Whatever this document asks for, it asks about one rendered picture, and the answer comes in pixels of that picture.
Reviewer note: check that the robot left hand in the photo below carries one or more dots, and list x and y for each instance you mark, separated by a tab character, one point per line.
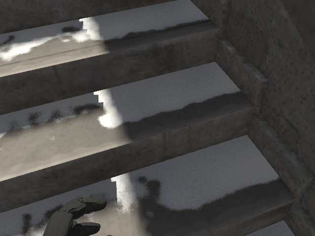
62	223

